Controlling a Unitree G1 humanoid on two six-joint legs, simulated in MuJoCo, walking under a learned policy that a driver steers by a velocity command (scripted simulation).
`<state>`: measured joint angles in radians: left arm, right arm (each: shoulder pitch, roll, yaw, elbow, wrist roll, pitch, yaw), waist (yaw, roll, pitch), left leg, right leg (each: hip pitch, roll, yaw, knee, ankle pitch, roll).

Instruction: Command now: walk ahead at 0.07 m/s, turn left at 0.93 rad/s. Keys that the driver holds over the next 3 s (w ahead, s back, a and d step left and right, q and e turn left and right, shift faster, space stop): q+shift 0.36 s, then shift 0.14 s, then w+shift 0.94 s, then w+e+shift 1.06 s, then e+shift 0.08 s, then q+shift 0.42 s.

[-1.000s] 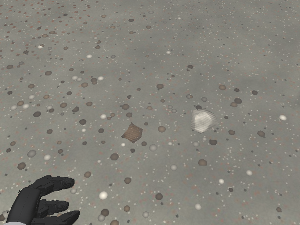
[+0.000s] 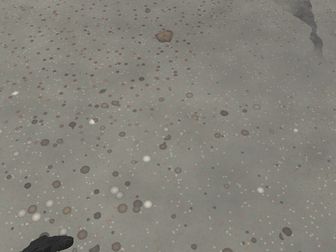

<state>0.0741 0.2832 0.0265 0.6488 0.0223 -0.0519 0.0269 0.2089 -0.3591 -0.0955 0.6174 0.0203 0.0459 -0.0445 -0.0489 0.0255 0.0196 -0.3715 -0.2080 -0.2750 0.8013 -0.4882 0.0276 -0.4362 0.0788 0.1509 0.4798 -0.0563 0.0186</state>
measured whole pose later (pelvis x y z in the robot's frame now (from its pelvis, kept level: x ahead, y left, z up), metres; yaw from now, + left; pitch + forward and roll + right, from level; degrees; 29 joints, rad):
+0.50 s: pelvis +0.02 +0.02 +0.01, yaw +26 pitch +3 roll -2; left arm 0.13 0.33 0.10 0.71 0.00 0.01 0.03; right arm 0.20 -0.30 -0.08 0.59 -0.01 0.04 0.00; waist 0.01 -0.03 0.05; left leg -0.36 0.01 0.00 0.61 -0.30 0.04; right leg -0.51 -0.07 -0.05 1.00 -0.48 0.06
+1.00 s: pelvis +0.19 +0.06 +0.01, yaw +30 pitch +3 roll +1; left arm 0.29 0.27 0.05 0.75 0.04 -0.06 -0.03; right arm 0.33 -0.29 -0.05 0.73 -0.03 -0.04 0.03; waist 0.02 0.04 -0.05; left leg -0.40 -0.04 -0.08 1.06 -0.34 0.09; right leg -0.29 0.01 -0.06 0.53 -0.30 -0.05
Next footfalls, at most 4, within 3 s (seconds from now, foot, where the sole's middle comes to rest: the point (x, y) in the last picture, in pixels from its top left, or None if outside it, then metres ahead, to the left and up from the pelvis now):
0.40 left None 0.02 0.14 -0.76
0.90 right None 0.26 0.00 -0.76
1.36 left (75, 236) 0.55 0.38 -0.76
1.82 right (70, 142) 1.01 0.47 -0.76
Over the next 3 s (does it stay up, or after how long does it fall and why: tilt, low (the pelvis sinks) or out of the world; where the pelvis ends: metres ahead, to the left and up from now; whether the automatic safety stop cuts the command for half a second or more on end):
stays up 1.73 0.46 0.02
